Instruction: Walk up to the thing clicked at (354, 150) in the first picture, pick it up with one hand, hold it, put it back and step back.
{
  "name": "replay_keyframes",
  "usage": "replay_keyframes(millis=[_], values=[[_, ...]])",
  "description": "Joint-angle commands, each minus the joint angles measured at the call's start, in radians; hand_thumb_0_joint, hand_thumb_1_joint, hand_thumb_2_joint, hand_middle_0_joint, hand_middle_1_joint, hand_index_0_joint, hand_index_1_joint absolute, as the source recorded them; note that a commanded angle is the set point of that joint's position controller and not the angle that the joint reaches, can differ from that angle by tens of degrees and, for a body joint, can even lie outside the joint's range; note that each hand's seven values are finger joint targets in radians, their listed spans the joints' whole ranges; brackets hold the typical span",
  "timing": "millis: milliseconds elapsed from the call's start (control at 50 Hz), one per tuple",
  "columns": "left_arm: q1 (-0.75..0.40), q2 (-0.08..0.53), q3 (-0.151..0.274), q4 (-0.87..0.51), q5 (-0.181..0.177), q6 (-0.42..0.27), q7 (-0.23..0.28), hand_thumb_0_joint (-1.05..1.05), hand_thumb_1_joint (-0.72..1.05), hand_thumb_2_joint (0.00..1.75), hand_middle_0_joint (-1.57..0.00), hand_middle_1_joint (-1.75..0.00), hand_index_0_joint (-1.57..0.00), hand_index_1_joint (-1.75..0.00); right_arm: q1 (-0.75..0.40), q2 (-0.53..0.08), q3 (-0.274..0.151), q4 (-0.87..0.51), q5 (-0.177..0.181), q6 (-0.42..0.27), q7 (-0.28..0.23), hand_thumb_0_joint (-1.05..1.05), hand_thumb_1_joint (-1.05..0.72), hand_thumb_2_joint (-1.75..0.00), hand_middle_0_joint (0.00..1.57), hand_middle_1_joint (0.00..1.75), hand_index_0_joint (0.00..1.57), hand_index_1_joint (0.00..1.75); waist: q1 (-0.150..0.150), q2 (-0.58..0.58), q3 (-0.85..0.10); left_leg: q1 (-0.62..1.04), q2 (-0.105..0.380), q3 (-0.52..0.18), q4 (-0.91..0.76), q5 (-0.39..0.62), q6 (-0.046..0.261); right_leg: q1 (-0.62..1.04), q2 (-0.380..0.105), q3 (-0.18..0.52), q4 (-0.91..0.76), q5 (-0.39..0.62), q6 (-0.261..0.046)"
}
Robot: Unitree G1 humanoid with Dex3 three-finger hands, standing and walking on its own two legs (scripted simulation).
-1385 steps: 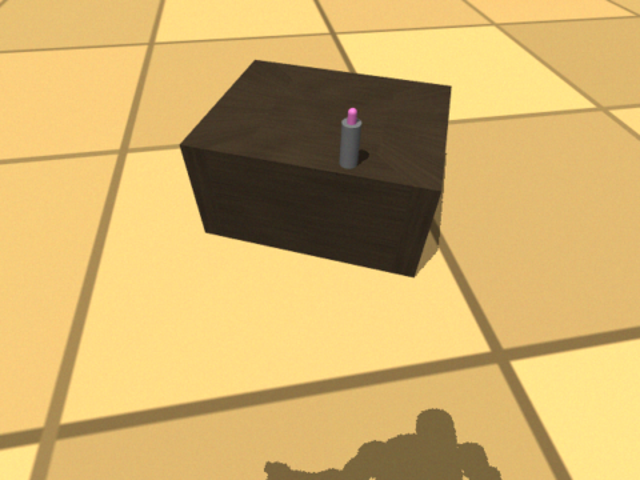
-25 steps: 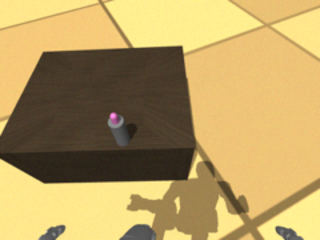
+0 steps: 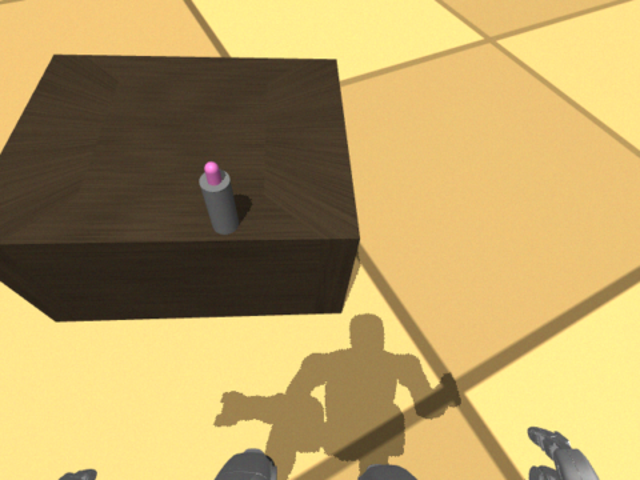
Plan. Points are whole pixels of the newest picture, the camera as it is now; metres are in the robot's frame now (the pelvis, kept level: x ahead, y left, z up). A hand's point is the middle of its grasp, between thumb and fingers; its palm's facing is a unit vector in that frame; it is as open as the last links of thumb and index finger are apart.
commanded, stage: step back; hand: left
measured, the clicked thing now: (218, 196) +0.66 +0.24 -0.21
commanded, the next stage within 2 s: stand in 2.00 s
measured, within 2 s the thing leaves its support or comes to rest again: neither
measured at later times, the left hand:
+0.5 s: hand out of the picture -0.04 +0.25 -0.15, palm faces +0.09 -0.91 -0.40, open 7.4 cm
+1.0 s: hand out of the picture -0.26 +0.20 -0.13, palm faces +0.08 -0.89 -0.46, open 7.4 cm
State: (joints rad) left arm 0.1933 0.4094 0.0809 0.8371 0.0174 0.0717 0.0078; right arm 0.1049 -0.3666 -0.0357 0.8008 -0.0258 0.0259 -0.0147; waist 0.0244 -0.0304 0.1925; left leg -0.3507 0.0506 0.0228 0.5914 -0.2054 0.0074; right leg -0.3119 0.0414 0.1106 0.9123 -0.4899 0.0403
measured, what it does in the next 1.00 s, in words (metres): walks backwards: right foot, then left foot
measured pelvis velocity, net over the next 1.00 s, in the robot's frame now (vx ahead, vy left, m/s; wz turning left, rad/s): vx -0.31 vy -0.08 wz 0.08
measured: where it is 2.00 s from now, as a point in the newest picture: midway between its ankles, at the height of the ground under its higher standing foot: outside the picture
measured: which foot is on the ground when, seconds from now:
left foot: down 0.00-0.08, up 0.10-0.42, down 0.44-0.80, up 0.82-1.00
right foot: up 0.00-0.04, down 0.06-0.44, up 0.46-0.76, down 0.78-1.00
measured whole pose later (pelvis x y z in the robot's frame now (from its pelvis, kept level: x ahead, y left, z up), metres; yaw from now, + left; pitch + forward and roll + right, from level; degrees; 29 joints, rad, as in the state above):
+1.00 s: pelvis -0.31 -0.08 +0.00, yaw +5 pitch -2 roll +2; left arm 0.19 0.36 0.06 0.87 0.05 0.03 0.02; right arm 0.16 -0.42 -0.05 0.88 -0.01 0.07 -0.02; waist 0.04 0.04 0.13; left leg -0.45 -0.09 -0.13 1.11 -0.48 -0.03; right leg -0.31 -0.02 -0.01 0.64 -0.30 -0.03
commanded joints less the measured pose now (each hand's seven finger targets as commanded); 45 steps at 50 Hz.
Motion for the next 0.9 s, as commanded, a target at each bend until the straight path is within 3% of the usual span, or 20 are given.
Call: replay_keyframes(millis=[0, 40, 60, 80, 160, 240, 320, 380, 400, 420, 440, 460, 520, 660, 740, 760, 780, 800, 840, 880], values=[[0.134, 0.146, 0.053, -0.024, 0.002, -0.039, -0.004, 0.0, 0.9, 0.9, -0.2, -0.3, -0.2, -0.3, -0.011, -0.311, -0.096, -0.065, -0.002, 0.002, -0.006, 0.0, -0.9, -0.9, 0.2, 0.3, 0.2, 0.3, 0.005, 0.255, -0.293, 0.139, 0.192, -0.207, -0.09, 0.207, 0.18, 0.135, -0.027, -0.113, -0.371, 0.151, -0.045], [0.157, 0.195, 0.069, -0.007, 0.024, -0.047, -0.004, 0.0, 0.9, 0.9, -0.2, -0.3, -0.2, -0.3, -0.016, -0.258, -0.079, -0.07, 0.011, 0.01, -0.003, 0.0, -0.9, -0.9, 0.2, 0.3, 0.2, 0.3, 0.02, 0.112, -0.244, -0.065, 0.088, -0.171, 0.016, -0.016, 0.076, 0.205, -0.096, 0.024, -0.495, 0.165, -0.092], [0.114, 0.298, 0.095, -0.039, 0.026, -0.049, -0.007, 0.0, 0.9, 0.9, -0.2, -0.3, -0.2, -0.3, -0.038, -0.19, -0.065, -0.098, 0.023, 0.006, -0.006, 0.0, -0.9, -0.9, 0.2, 0.3, 0.2, 0.3, 0.028, -0.171, -0.176, -0.236, -0.121, -0.106, 0.213, -0.282, 0.003, 0.132, -0.304, 0.339, -0.6, 0.121, -0.193], [0.017, 0.369, 0.103, -0.082, 0.03, -0.047, -0.003, 0.0, 0.9, 0.9, -0.2, -0.3, -0.2, -0.3, -0.061, -0.219, -0.077, -0.086, 0.015, 0.012, -0.024, 0.0, -0.9, -0.9, 0.2, 0.3, 0.2, 0.3, 0.055, -0.261, -0.13, -0.163, -0.137, -0.144, 0.472, -0.423, -0.022, -0.106, -0.477, 0.485, -0.668, 0.144, -0.342], [-0.16, 0.218, 0.067, -0.124, 0.024, -0.057, 0.015, 0.0, 0.9, 0.9, -0.2, -0.3, -0.2, -0.3, 0.084, -0.224, -0.071, -0.016, 0.028, 0.001, -0.022, 0.0, -0.9, -0.9, 0.2, 0.3, 0.2, 0.3, -0.059, -0.12, -0.14, -0.114, -0.169, -0.179, 0.622, -0.258, -0.02, -0.044, -0.259, 0.082, -0.503, 0.483, -0.214], [-0.043, 0.197, 0.063, -0.123, 0.025, -0.055, 0.027, 0.0, 0.9, 0.9, -0.2, -0.3, -0.2, -0.3, 0.071, -0.204, -0.058, -0.026, 0.014, -0.006, -0.024, 0.0, -0.9, -0.9, 0.2, 0.3, 0.2, 0.3, 0.023, -0.143, -0.191, -0.181, -0.137, -0.138, 0.468, -0.334, -0.04, 0.216, -0.29, 0.089, -0.429, 0.672, -0.253], [-0.027, 0.213, 0.062, -0.13, 0.017, -0.046, 0.038, 0.0, 0.9, 0.9, -0.2, -0.3, -0.2, -0.3, 0.087, -0.2, -0.061, -0.027, 0.002, -0.012, -0.02, 0.0, -0.9, -0.9, 0.2, 0.3, 0.2, 0.3, 0.029, -0.174, -0.246, -0.104, -0.074, -0.085, 0.18, -0.333, -0.021, 0.298, -0.331, 0.12, -0.355, 0.805, -0.253], [-0.107, 0.221, 0.049, -0.148, 0.002, -0.029, 0.026, 0.0, 0.9, 0.9, -0.2, -0.3, -0.2, -0.3, 0.209, -0.206, -0.077, 0.031, 0.0, -0.014, -0.014, 0.0, -0.9, -0.9, 0.2, 0.3, 0.2, 0.3, -0.041, -0.124, -0.281, 0.12, -0.089, 0.003, -0.146, -0.06, 0.005, 0.166, -0.288, 0.062, -0.271, 0.672, -0.193], [-0.094, 0.189, 0.035, -0.153, -0.001, -0.025, 0.022, 0.0, 0.9, 0.9, -0.2, -0.3, -0.2, -0.3, 0.203, -0.234, -0.086, 0.03, -0.008, -0.016, -0.015, 0.0, -0.9, -0.9, 0.2, 0.3, 0.2, 0.3, -0.04, -0.041, -0.268, 0.166, -0.022, -0.107, -0.188, 0.057, 0.03, 0.065, -0.234, 0.037, -0.222, 0.516, -0.137], [-0.064, 0.149, 0.025, -0.156, -0.006, -0.023, 0.019, 0.0, 0.9, 0.9, -0.2, -0.3, -0.2, -0.3, 0.165, -0.321, -0.105, 0.014, -0.024, -0.016, -0.012, 0.0, -0.9, -0.9, 0.2, 0.3, 0.2, 0.3, -0.022, 0.17, -0.26, 0.241, 0.2, -0.414, -0.222, 0.214, 0.124, -0.142, -0.086, -0.051, -0.048, 0.228, -0.075], [-0.146, 0.18, 0.045, -0.165, -0.008, -0.022, 0.035, 0.0, 0.9, 0.9, -0.2, -0.3, -0.2, -0.3, 0.112, -0.409, -0.114, -0.014, -0.013, -0.013, 0.0, 0.0, -0.9, -0.9, 0.2, 0.3, 0.2, 0.3, -0.071, 0.275, -0.237, 0.076, 0.351, -0.558, -0.267, 0.322, 0.28, -0.127, 0.02, -0.052, 0.15, -0.185, -0.051], [-0.156, 0.194, 0.053, -0.143, 0.008, -0.017, 0.041, 0.0, 0.9, 0.9, -0.2, -0.3, -0.2, -0.3, 0.081, -0.382, -0.116, -0.014, -0.019, -0.017, -0.004, 0.0, -0.9, -0.9, 0.2, 0.3, 0.2, 0.3, -0.064, 0.198, -0.203, 0.001, 0.351, -0.54, -0.258, 0.314, 0.296, -0.11, 0.031, 0.053, 0.299, -0.189, -0.055], [-0.052, 0.176, 0.049, -0.082, -0.017, -0.018, 0.032, 0.0, 0.9, 0.9, -0.2, -0.3, -0.2, -0.3, -0.017, -0.268, -0.075, -0.022, -0.016, -0.021, -0.018, 0.0, -0.9, -0.9, 0.2, 0.3, 0.2, 0.3, 0.019, 0.124, -0.179, 0.086, 0.209, -0.265, -0.17, 0.412, 0.215, -0.168, 0.044, 0.07, 0.395, -0.04, -0.054], [-0.052, 0.147, 0.031, -0.078, 0.002, -0.045, 0.016, 0.0, 0.9, 0.9, -0.2, -0.3, -0.2, -0.3, 0.057, -0.27, -0.079, -0.022, -0.015, 0.002, -0.009, 0.0, -0.9, -0.9, 0.2, 0.3, 0.2, 0.3, -0.049, 0.219, -0.267, 0.288, 0.191, -0.212, -0.071, 0.466, 0.226, -0.076, -0.015, -0.08, -0.114, -0.026, -0.01], [0.079, 0.164, 0.037, 0.005, 0.017, -0.062, 0.018, 0.0, 0.9, 0.9, -0.2, -0.3, -0.2, -0.3, -0.027, -0.27, -0.069, -0.033, 0.008, 0.026, 0.0, 0.0, -0.9, -0.9, 0.2, 0.3, 0.2, 0.3, 0.019, 0.2, -0.323, 0.123, 0.148, -0.183, 0.017, 0.248, 0.127, 0.179, -0.039, -0.102, -0.51, 0.282, -0.061], [0.08, 0.236, 0.057, 0.005, 0.028, -0.068, 0.018, 0.0, 0.9, 0.9, -0.2, -0.3, -0.2, -0.3, -0.026, -0.211, -0.053, -0.046, 0.015, 0.024, 0.003, 0.0, -0.9, -0.9, 0.2, 0.3, 0.2, 0.3, 0.014, 0.021, -0.272, -0.085, 0.029, -0.153, 0.137, 0.019, 0.059, 0.216, -0.176, 0.138, -0.53, 0.256, -0.101], [0.027, 0.356, 0.086, -0.017, 0.022, -0.059, 0.015, 0.0, 0.9, 0.9, -0.2, -0.3, -0.2, -0.3, -0.065, -0.186, -0.054, -0.065, 0.021, 0.025, -0.015, 0.0, -0.9, -0.9, 0.2, 0.3, 0.2, 0.3, 0.062, -0.254, -0.209, -0.155, -0.141, -0.094, 0.374, -0.392, 0.0, 0.022, -0.428, 0.403, -0.613, 0.329, -0.291], [-0.017, 0.366, 0.085, -0.05, 0.025, -0.067, 0.017, 0.0, 0.9, 0.9, -0.2, -0.3, -0.2, -0.3, -0.065, -0.221, -0.072, -0.056, 0.018, 0.033, -0.023, 0.0, -0.9, -0.9, 0.2, 0.3, 0.2, 0.3, 0.05, -0.201, -0.141, -0.136, -0.113, -0.216, 0.556, -0.442, -0.016, -0.12, -0.499, 0.482, -0.632, 0.354, -0.355], [-0.13, 0.253, 0.052, -0.073, 0.021, -0.07, 0.027, 0.0, 0.9, 0.9, -0.2, -0.3, -0.2, -0.3, 0.01, -0.228, -0.067, -0.011, 0.026, 0.03, -0.019, 0.0, -0.9, -0.9, 0.2, 0.3, 0.2, 0.3, -0.031, -0.025, -0.152, -0.135, -0.152, -0.249, 0.635, -0.319, -0.009, -0.046, -0.334, 0.176, -0.49, 0.581, -0.26], [-0.103, 0.221, 0.055, -0.064, 0.026, -0.075, 0.03, 0.0, 0.9, 0.9, -0.2, -0.3, -0.2, -0.3, 0.043, -0.211, -0.058, 0.005, 0.02, 0.016, -0.018, 0.0, -0.9, -0.9, 0.2, 0.3, 0.2, 0.3, -0.024, -0.073, -0.197, -0.129, -0.152, -0.185, 0.627, -0.266, -0.025, 0.043, -0.268, 0.078, -0.443, 0.572, -0.223]])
